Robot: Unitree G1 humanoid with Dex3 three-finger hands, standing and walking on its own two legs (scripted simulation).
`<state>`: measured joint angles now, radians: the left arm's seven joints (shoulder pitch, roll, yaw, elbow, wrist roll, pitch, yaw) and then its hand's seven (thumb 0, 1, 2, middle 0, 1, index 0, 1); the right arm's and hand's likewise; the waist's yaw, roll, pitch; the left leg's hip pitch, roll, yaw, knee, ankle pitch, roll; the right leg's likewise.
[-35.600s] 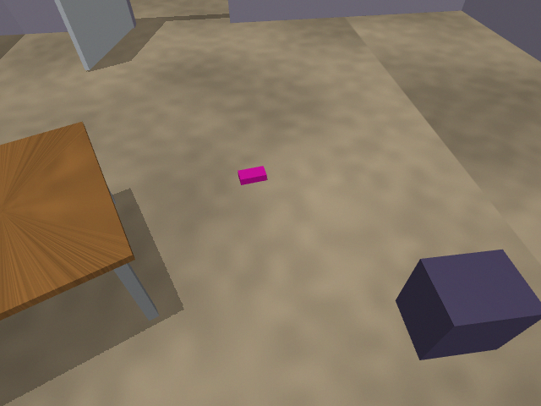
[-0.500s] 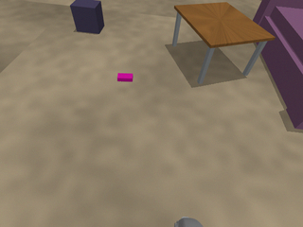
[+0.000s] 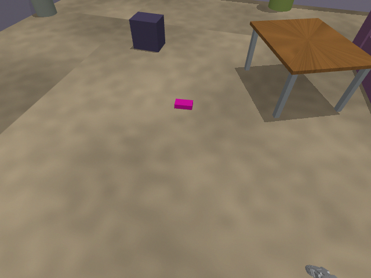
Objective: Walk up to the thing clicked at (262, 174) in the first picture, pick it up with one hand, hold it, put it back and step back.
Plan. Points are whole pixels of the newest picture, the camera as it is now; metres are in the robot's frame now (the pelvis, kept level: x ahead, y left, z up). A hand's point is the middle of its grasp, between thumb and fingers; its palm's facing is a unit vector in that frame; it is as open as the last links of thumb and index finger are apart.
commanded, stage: walk up
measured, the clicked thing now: (183, 104) +1.51 +0.07 -0.74
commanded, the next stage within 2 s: stand in 0.24 s
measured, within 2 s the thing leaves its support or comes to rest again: neither
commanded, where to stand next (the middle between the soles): +0.06 -0.01 m, yaw -4 degrees
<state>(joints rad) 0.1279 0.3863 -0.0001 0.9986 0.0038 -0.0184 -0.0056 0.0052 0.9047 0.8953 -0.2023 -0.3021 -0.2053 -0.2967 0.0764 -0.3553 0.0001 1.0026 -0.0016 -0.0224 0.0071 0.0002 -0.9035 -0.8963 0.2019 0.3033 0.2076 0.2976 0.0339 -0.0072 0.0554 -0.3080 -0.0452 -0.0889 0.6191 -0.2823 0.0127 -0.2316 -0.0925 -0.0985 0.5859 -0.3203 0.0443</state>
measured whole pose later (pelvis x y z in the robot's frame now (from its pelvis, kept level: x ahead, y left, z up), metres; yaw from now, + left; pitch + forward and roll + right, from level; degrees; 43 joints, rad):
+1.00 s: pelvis +0.00 -0.02 +0.02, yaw -2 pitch -2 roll +0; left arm 0.12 0.33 0.00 1.14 0.01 -0.01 0.00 0.00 0.91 0.90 -0.20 -0.30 -0.20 -0.30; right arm 0.11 -0.31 -0.01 1.17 -0.01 0.01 0.01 0.00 -0.91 -0.90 0.20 0.30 0.20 0.30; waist 0.01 -0.01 0.04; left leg -0.16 0.01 -0.07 0.34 -0.14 -0.03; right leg -0.11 -0.04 -0.09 0.34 -0.18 0.01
